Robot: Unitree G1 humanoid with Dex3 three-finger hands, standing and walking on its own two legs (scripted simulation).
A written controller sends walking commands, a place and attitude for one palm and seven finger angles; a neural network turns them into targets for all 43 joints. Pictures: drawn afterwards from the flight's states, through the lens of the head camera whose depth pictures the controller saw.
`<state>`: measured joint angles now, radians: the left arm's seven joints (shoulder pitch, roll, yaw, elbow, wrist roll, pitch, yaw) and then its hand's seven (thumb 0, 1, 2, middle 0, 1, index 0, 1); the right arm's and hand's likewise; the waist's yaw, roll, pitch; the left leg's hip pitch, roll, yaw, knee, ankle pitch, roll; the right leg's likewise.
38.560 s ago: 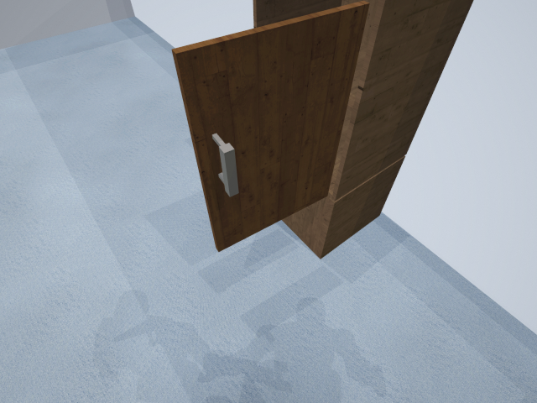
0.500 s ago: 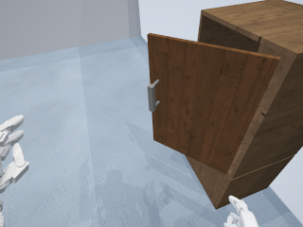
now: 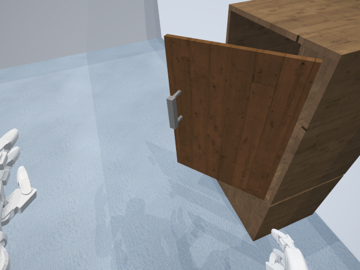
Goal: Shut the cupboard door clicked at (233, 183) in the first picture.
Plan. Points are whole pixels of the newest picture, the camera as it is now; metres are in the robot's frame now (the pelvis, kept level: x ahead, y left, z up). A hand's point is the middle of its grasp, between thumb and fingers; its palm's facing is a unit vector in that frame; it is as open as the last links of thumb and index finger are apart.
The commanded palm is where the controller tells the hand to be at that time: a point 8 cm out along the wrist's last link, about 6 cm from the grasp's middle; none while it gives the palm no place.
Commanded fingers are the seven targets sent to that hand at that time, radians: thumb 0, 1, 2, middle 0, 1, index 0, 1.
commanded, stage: step back with the hand held close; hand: left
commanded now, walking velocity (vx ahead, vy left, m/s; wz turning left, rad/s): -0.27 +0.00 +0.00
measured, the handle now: (176, 109) +0.63 +0.08 +0.01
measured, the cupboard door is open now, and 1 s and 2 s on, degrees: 38 38 38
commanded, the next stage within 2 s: stop stepping back and stand still in 1.10 s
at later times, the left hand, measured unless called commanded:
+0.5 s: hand out of the picture +0.14 +0.30 +0.16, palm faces +0.43 -0.77 -0.47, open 7.4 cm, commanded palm +0.08 +0.33 +0.18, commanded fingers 0.00 0.90 0.90 -0.20 -0.30 -0.20 -0.30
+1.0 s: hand out of the picture +0.02 +0.30 +0.17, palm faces +0.51 -0.74 -0.44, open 7.4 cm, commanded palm -0.07 +0.33 +0.18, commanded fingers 0.00 0.90 0.90 -0.20 -0.30 -0.20 -0.30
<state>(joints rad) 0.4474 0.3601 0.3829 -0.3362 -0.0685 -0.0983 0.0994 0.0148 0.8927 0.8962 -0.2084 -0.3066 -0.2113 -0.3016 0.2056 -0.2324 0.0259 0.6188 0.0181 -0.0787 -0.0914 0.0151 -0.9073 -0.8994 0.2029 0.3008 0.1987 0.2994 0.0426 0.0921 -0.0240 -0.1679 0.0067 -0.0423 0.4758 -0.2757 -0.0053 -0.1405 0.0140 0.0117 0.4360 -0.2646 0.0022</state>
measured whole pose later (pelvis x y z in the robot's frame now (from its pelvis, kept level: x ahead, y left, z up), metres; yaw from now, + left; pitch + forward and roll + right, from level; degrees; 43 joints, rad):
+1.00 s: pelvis -0.19 +0.02 -0.03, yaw +5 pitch -1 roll -4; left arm 0.43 0.46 0.46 -0.47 -0.04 -0.25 0.17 0.01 0.89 0.90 -0.21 -0.31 -0.21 -0.30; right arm 0.22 -0.22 -0.02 0.60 -0.01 -0.08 -0.09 0.01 -0.91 -0.90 0.20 0.30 0.20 0.30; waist -0.04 0.05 0.04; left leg -0.57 0.07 0.01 0.66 -0.22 0.06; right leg -0.54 0.06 0.01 0.91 -0.42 0.02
